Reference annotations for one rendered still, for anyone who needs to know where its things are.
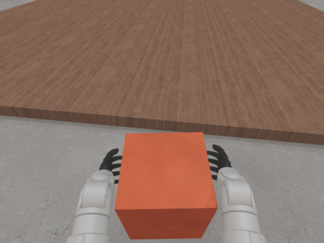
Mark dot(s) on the left robot forearm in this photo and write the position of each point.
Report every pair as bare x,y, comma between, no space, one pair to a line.
93,211

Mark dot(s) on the right robot hand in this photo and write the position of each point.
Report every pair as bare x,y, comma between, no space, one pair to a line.
221,162

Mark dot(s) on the left robot hand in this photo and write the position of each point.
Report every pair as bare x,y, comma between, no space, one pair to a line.
108,160

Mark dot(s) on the right robot forearm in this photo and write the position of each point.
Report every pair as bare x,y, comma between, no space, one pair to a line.
238,209

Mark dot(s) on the carton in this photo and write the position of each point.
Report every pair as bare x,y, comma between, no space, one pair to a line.
165,188

